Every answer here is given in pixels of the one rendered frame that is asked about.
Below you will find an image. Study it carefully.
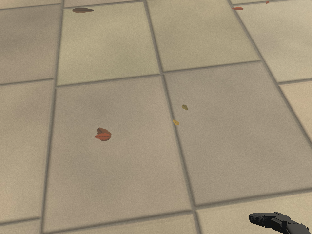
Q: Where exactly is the right robot hand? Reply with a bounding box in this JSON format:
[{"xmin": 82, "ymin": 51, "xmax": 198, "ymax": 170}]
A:
[{"xmin": 249, "ymin": 212, "xmax": 311, "ymax": 234}]

